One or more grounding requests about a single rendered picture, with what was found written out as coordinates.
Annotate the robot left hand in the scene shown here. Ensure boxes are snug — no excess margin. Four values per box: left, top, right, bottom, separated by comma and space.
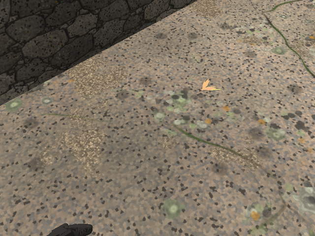
46, 223, 93, 236

